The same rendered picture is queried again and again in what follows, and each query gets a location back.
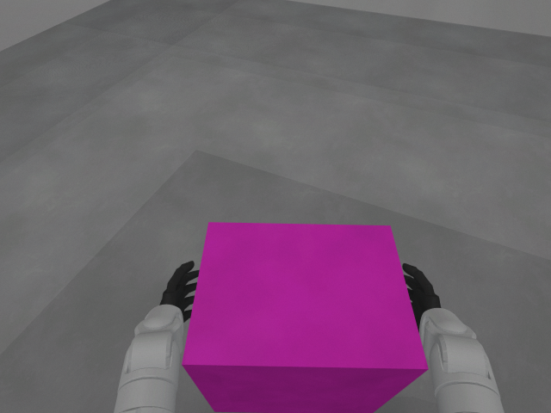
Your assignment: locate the left robot forearm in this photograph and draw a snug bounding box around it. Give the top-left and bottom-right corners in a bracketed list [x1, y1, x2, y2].
[114, 305, 184, 413]

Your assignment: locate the carton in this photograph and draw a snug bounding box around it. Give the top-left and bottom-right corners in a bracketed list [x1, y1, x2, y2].
[182, 222, 429, 413]

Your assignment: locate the left robot hand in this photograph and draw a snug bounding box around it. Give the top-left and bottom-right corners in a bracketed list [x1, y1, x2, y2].
[160, 261, 200, 322]

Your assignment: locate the right robot hand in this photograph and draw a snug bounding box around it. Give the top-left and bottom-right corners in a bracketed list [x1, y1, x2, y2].
[402, 263, 441, 332]

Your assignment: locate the right robot forearm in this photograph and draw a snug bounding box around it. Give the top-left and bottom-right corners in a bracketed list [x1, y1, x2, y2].
[419, 308, 505, 413]

